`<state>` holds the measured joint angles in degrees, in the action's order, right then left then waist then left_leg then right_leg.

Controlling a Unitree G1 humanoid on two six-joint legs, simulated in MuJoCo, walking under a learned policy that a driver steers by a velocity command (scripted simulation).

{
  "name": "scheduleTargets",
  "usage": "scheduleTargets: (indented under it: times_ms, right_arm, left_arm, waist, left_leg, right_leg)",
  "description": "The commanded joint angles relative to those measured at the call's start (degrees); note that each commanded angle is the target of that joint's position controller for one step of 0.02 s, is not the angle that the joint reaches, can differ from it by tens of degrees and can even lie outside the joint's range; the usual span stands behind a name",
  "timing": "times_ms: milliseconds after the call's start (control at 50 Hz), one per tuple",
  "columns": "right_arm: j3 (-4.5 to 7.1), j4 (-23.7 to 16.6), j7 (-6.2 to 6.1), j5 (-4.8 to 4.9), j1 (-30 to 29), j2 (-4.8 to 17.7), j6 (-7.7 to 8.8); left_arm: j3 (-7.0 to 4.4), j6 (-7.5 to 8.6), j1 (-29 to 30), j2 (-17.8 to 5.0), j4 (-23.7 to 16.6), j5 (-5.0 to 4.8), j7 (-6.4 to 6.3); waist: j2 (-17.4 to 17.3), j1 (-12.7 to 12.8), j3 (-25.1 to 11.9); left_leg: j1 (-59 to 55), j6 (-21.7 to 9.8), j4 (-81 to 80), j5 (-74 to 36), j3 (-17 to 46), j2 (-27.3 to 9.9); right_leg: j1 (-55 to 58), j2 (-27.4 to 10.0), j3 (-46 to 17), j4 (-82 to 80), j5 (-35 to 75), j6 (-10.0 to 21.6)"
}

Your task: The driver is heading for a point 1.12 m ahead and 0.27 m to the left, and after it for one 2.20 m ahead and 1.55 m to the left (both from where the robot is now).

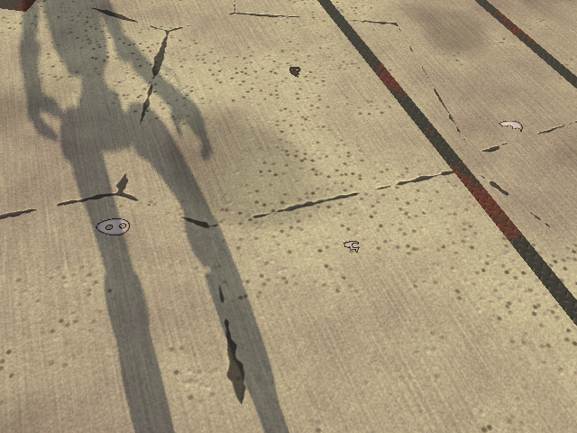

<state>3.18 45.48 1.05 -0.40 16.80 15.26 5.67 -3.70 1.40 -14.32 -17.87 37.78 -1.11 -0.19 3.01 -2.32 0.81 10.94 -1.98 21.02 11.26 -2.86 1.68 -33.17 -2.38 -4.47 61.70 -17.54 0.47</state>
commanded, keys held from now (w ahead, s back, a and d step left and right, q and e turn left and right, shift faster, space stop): w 0.36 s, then w+q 0.64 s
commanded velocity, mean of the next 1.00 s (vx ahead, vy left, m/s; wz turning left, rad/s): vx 0.50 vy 0.00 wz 0.18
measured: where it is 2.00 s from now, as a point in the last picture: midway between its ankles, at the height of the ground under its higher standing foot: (199, 245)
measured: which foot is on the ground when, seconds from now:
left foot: down 0.00-0.30, up 0.32-0.80, down 0.82-1.00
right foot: up 0.00-0.26, down 0.28-0.82, up 0.84-1.00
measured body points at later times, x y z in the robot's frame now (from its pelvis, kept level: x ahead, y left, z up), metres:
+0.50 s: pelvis +0.26 -0.07 +0.00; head +0.28 -0.08 +0.45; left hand +0.36 +0.21 -0.10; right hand +0.38 -0.35 -0.12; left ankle +0.31 +0.10 -0.66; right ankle +0.26 -0.15 -0.74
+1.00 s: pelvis +0.54 +0.01 +0.00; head +0.58 +0.03 +0.44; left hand +0.62 +0.31 -0.11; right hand +0.71 -0.23 -0.11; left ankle +0.56 +0.08 -0.74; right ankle +0.57 -0.16 -0.66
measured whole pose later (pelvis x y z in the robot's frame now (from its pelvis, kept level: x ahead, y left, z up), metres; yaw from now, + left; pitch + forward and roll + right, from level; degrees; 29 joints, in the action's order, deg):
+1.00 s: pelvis +0.54 +0.01 +0.00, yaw +16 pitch +2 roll +0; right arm 3.8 41.2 1.5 0.5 15.5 16.5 2.8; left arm -2.7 6.3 -10.2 -16.9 42.1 0.4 0.0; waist 1.0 -1.3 2.8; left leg 16.7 -6.0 24.4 9.1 2.1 6.4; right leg -29.9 -4.1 -3.5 63.9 -19.8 -1.0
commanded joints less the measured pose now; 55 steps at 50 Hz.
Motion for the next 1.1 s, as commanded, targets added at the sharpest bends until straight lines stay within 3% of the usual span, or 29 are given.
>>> scheduleTargets:
  times_ms: [20, 100, 180, 220, 240, 260, 280, 300, 320, 340, 360, 380, 400, 440, 520, 620, 720, 760, 780, 800, 820, 840, 860, 880, 900, 920, 960, 1000, 1100]
  right_arm:
    - [1.89, -2.4, -0.11, 0.58, -2.1, 8.7, 1.05]
    - [1.96, -0.5, -0.32, 1.40, 0.3, 10.4, 0.15]
    - [2.11, 2.0, -0.31, 2.06, 4.5, 11.9, -1.00]
    - [2.32, 2.7, -0.51, 2.35, 4.6, 12.7, -1.70]
    - [2.37, 2.8, -0.70, 2.50, 3.7, 13.2, -2.03]
    - [2.01, 2.9, -0.87, 2.47, 3.8, 12.4, -2.22]
    - [0.96, 1.9, -1.07, 1.43, 3.4, 10.2, -2.00]
    - [-1.32, -0.4, -0.68, 0.29, 8.4, 3.7, -0.92]
    - [-0.69, 0.7, -0.42, 1.02, 7.1, 6.8, 0.27]
    - [0.56, -1.0, -0.07, 2.65, 2.3, 10.5, 0.80]
    - [0.45, -1.6, -0.14, 2.71, -0.8, 10.1, 0.89]
    - [0.49, -1.3, -0.27, 1.95, -1.6, 9.3, 0.53]
    - [0.68, -0.7, -0.30, 1.64, -0.5, 8.7, -0.24]
    - [0.34, 0.4, -0.34, 1.80, 1.6, 6.2, -1.83]
    - [0.51, -1.3, -0.66, 1.68, -3.3, 5.2, -2.77]
    - [-0.27, -4.0, 0.87, 1.39, -11.7, 3.5, -2.20]
    - [-0.37, -8.3, 2.60, 1.41, -17.3, 3.8, -2.23]
    - [0.37, -9.2, 3.05, 1.41, -15.4, 5.2, -2.42]
    - [1.23, -8.8, 3.00, 1.39, -11.4, 6.7, -2.64]
    - [2.76, -7.0, 2.61, 1.53, -3.3, 9.1, -2.74]
    - [4.76, -4.9, 1.57, 1.71, 6.4, 13.5, -3.14]
    - [5.82, -5.0, 0.89, 2.15, 7.0, 19.6, -3.16]
    - [4.58, -6.4, 0.92, 1.82, 8.6, 15.8, -2.58]
    - [3.78, -6.2, 0.84, 1.26, 6.9, 12.8, -2.13]
    - [3.42, -6.6, 0.69, 1.46, 3.7, 11.3, -1.87]
    - [2.95, -7.4, 0.58, 1.36, -0.1, 9.7, -1.88]
    - [2.26, -9.2, 0.24, 0.50, -3.4, 8.0, -1.93]
    - [2.54, -9.1, -0.25, 0.90, -3.3, 8.8, -1.77]
    - [3.17, -7.9, -1.79, 1.56, 0.1, 10.8, -2.47]
  left_arm:
    - [0.10, 1.12, 2.1, -1.2, -4.6, 0.64, 0.37]
    - [0.99, 2.33, 9.5, 0.1, -5.8, 0.44, 1.56]
    - [0.80, 2.69, 15.0, -0.9, -7.8, -0.20, 2.42]
    - [0.30, 2.83, 14.3, -2.1, -7.9, -0.07, 2.66]
    - [-0.38, 2.89, 10.7, -3.3, -7.0, 0.25, 2.56]
    - [-1.70, 2.76, 3.2, -5.5, -4.5, 0.62, 2.20]
    - [-3.03, 2.44, -6.5, -8.7, -2.3, 0.94, 1.51]
    - [-4.25, 2.07, -11.5, -15.4, -1.6, 1.59, 1.00]
    - [-3.21, 2.04, -12.7, -11.1, -1.3, 0.90, 1.13]
    - [-2.07, 2.32, -8.7, -8.7, -1.3, 0.78, 1.32]
    - [-1.48, 2.44, -5.0, -6.8, -1.5, 0.70, 1.43]
    - [-0.91, 2.60, -1.8, -4.9, -1.5, 0.92, 1.65]
    - [-0.56, 3.04, 0.3, -3.5, -1.5, 1.35, 1.76]
    - [-0.81, 4.15, 1.7, -3.4, -0.5, 1.50, 1.80]
    - [-1.41, 5.22, -0.1, -4.6, 2.5, 2.24, 0.98]
    - [-1.74, 4.95, -1.9, -6.4, 5.0, 1.64, 0.04]
    - [-2.43, 2.92, -5.1, -7.8, 7.9, 0.50, -0.45]
    - [-2.84, 1.93, -4.0, -9.3, 7.8, 0.37, -0.99]
    - [-3.03, 1.37, -3.6, -10.0, 7.6, 0.38, -1.36]
    - [-2.92, 0.84, -2.7, -10.1, 7.3, 0.31, -1.74]
    - [-2.28, 1.07, -3.4, -9.0, 6.4, 0.88, -2.14]
    - [0.45, 2.71, -9.0, -0.3, 3.5, 2.79, -1.03]
    - [0.28, 5.15, -4.9, -3.7, 3.3, 1.12, -0.02]
    - [-0.52, 6.48, 0.8, -6.6, 1.5, -1.07, 0.64]
    - [-0.15, 7.21, 2.8, -6.0, 0.8, -0.81, 0.51]
    - [-0.41, 7.32, 3.6, -6.0, 1.1, 0.64, 0.06]
    - [-1.04, 6.02, 2.1, -6.3, 1.1, 1.67, -0.01]
    - [-0.74, 4.79, 1.5, -4.6, 1.1, 2.05, -0.08]
    - [0.54, 4.54, 11.8, -1.6, -1.5, 1.92, 0.16]
  waist:
    - [-7.4, 1.2, 0.4]
    - [-7.1, -1.4, 1.4]
    - [-7.9, -2.6, 2.8]
    - [-8.6, -1.0, 2.3]
    - [-8.6, 1.8, 0.2]
    - [-7.5, 5.5, -4.6]
    - [-4.9, 9.8, -11.7]
    - [9.9, 8.1, -19.4]
    - [9.3, 9.4, -23.2]
    - [6.3, 8.5, -13.6]
    - [3.6, 7.0, -8.4]
    - [1.6, 5.2, -4.7]
    - [2.6, 3.2, -3.2]
    - [2.8, 1.4, -2.3]
    - [0.5, 2.0, 0.8]
    - [-0.7, 5.1, 3.4]
    - [-0.9, 6.5, 4.7]
    - [1.0, 4.5, 1.9]
    - [2.1, 2.1, -1.2]
    - [1.3, -2.5, -5.6]
    - [-2.9, -6.7, -11.1]
    - [-18.2, -0.7, -15.8]
    - [-12.9, -4.1, -23.8]
    - [-10.1, -5.2, -16.2]
    - [-5.6, -3.2, -10.6]
    - [-3.1, -0.8, -6.7]
    - [-4.8, 2.5, -4.8]
    - [-4.9, 3.4, -3.6]
    - [-6.9, -0.1, -1.0]
  left_leg:
    - [-4.7, -10.8, -12.4, -10.3, 13.1, -15.5]
    - [-4.6, -9.1, -12.4, -13.3, 6.8, -13.5]
    - [-8.9, -8.1, -10.8, -14.1, 7.1, -16.1]
    - [-11.5, -7.2, -7.9, -19.9, 6.9, -17.2]
    - [-11.5, -6.2, -3.4, -28.2, 5.3, -16.4]
    - [-9.4, -4.8, 5.6, -35.4, 2.8, -13.9]
    - [-0.2, -2.6, 19.4, -27.7, 0.6, -11.5]
    - [23.1, 1.6, 42.5, 3.0, -1.0, -2.3]
    - [29.9, 1.4, 50.8, 21.4, 7.5, -1.4]
    - [34.7, 0.7, 53.1, 18.0, 7.6, -4.7]
    - [33.9, 0.4, 50.8, 12.9, 6.3, -7.1]
    - [31.8, 0.8, 47.5, 9.2, 5.9, -8.7]
    - [28.1, 1.2, 45.2, 6.3, 6.6, -10.1]
    - [24.2, 2.2, 43.9, 3.0, 6.7, -10.3]
    - [28.9, 3.4, 35.5, -7.0, 9.7, -9.0]
    - [27.1, 2.2, 20.2, -18.6, 5.8, -7.3]
    - [30.4, -0.8, 14.2, -10.6, 2.7, -6.0]
    - [24.9, -2.9, 14.0, -4.3, -1.0, -3.0]
    - [19.0, -4.1, 14.3, -1.7, -2.8, -0.6]
    - [7.7, -6.0, 11.6, -3.4, -3.6, 1.9]
    - [-10.1, -9.0, 10.1, -5.3, 4.9, -1.7]
    - [-30.4, -19.8, 6.3, 1.9, 36.6, -16.8]
    - [-35.8, -22.8, -2.0, 7.5, 51.9, -21.0]
    - [-31.5, -19.5, -3.2, 4.5, 43.1, -19.2]
    - [-23.2, -17.3, -3.1, -0.3, 35.6, -16.5]
    - [-14.9, -15.9, -3.8, -6.5, 30.5, -14.4]
    - [-5.8, -15.6, -6.3, -14.4, 26.1, -12.0]
    - [-0.9, -16.0, -7.6, -18.6, 22.8, -11.0]
    - [5.2, -11.6, -7.4, -13.0, 17.0, -5.9]
  right_leg:
    - [-6.8, -3.0, -1.0, -7.8, 6.2, -0.4]
    - [-2.2, -2.4, 2.8, -21.5, 16.3, -0.5]
    - [-0.1, -0.9, 4.1, -28.2, 15.0, 0.8]
    - [3.0, 0.2, 4.9, -30.9, 11.6, 2.5]
    - [9.2, 1.7, 6.3, -33.2, 11.8, 3.7]
    - [20.4, 3.3, 7.5, -34.8, 12.9, 5.3]
    - [36.4, -2.5, 1.3, -32.7, 14.0, 8.0]
    - [56.8, -18.1, -25.2, -35.8, 7.3, 17.1]
    - [56.7, -20.4, -37.4, -42.8, 0.9, 19.1]
    - [49.5, -18.3, -29.1, -43.9, 0.2, 16.3]
    - [41.7, -15.4, -21.6, -45.0, 3.5, 14.7]
    - [34.9, -13.2, -16.1, -47.0, 7.4, 13.6]
    - [29.7, -11.6, -12.1, -49.1, 10.6, 12.7]
    - [24.5, -10.8, -7.2, -52.5, 14.4, 12.8]
    - [24.7, -10.7, 0.9, -54.8, 20.2, 12.1]
    - [27.4, -10.5, 8.5, -56.1, 20.8, 9.6]
    - [38.9, -13.8, 11.2, -50.7, 29.0, 8.0]
    - [40.9, -13.8, 13.1, -43.8, 47.5, 6.6]
    - [40.9, -13.3, 14.0, -37.2, 57.0, 5.7]
    - [37.5, -11.4, 15.7, -26.1, 59.8, 4.1]
    - [25.0, -9.0, 15.7, -10.1, 47.0, 1.8]
    - [-2.1, 3.0, 12.9, 11.1, -6.7, -2.4]
    - [-9.4, 5.4, -0.6, 19.0, -16.4, -1.8]
    - [-14.0, 2.0, -2.1, 18.4, -11.6, -0.5]
    - [-12.9, -0.5, -1.4, 13.5, -6.7, 0.3]
    - [-9.9, -2.3, -0.9, 8.2, -4.0, 0.0]
    - [-3.2, -3.6, -1.0, 3.4, -1.3, -0.9]
    - [-1.6, -3.5, 0.3, -1.4, 0.1, -2.8]
    - [2.6, 0.2, 1.8, -22.7, 18.6, -4.8]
